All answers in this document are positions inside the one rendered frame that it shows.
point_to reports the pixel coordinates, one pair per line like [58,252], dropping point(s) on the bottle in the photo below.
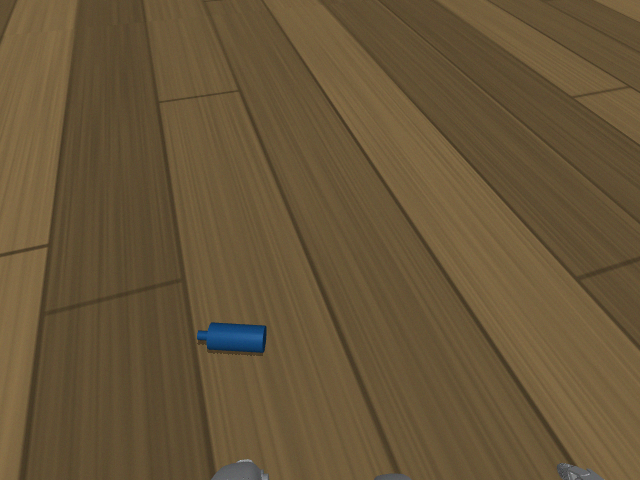
[234,337]

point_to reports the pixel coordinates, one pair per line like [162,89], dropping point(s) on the right robot hand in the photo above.
[570,472]

